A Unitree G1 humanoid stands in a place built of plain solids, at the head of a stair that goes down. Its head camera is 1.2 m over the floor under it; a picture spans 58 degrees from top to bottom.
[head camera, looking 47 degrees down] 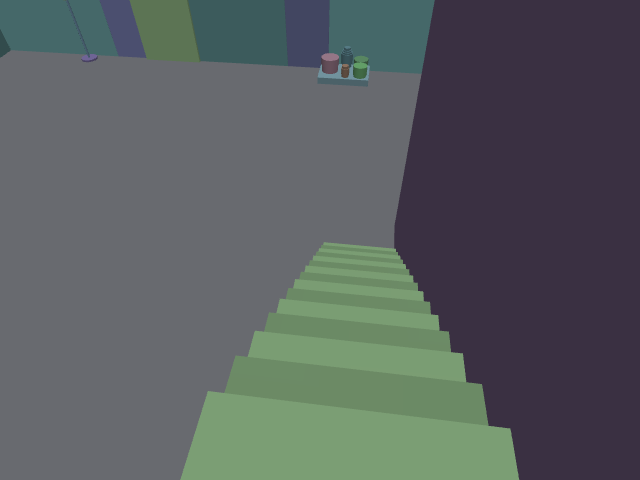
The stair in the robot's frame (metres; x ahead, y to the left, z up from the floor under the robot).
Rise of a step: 0.18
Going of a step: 0.21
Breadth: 0.94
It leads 7 degrees to the right of straight ahead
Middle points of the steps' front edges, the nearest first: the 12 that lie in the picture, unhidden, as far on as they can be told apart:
0.47 -0.15 0.00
0.68 -0.17 -0.18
0.89 -0.20 -0.36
1.09 -0.22 -0.54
1.30 -0.25 -0.72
1.51 -0.28 -0.90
1.71 -0.30 -1.08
1.92 -0.33 -1.26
2.13 -0.35 -1.44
2.34 -0.38 -1.62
2.55 -0.41 -1.80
2.75 -0.43 -1.98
